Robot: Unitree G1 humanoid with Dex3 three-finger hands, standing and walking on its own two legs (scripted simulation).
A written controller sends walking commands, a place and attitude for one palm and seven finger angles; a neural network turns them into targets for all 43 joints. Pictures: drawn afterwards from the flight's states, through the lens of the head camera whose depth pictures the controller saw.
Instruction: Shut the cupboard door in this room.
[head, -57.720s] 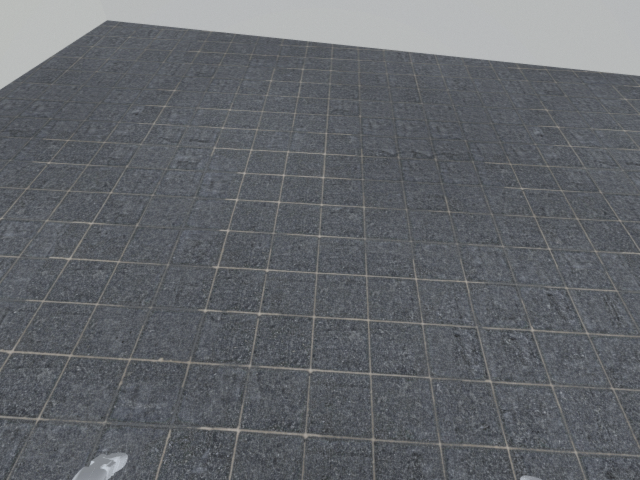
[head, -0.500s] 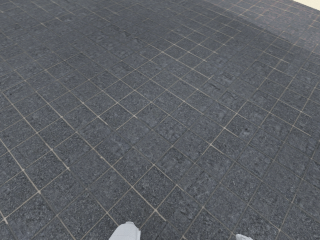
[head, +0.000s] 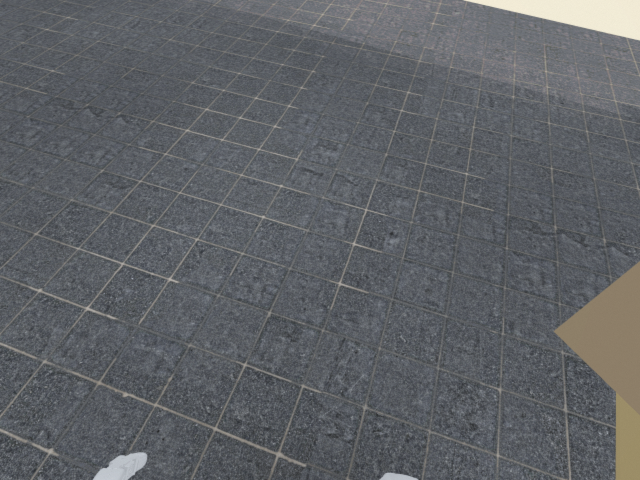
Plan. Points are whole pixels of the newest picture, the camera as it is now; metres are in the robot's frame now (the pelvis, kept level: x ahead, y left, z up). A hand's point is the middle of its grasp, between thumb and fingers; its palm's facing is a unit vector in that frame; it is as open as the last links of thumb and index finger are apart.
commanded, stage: turn to face it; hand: left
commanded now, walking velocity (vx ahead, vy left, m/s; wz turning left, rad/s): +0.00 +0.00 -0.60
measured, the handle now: out of the picture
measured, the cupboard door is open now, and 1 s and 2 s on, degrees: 58 58 58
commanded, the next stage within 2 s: take the last steps up to it in 1.58 s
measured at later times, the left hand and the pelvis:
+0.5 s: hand out of the picture +0.13 +0.16 -0.17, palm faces -0.22 -0.96 -0.20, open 7.4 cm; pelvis +0.01 -0.01 -0.01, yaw -15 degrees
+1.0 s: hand (256, 425) +0.22 +0.10 -0.16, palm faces -0.53 -0.80 -0.28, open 7.4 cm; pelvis +0.00 -0.02 -0.02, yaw -35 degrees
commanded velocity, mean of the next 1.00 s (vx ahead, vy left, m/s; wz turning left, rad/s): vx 0.00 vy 0.00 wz -0.60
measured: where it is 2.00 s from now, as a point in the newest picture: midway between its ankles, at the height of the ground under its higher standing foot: outside the picture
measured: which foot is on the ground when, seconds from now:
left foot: down 0.00-0.08, up 0.10-0.52, down 0.54-0.98, up 1.00-1.00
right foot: up 0.00-0.06, down 0.08-0.54, up 0.56-0.96, down 0.98-1.00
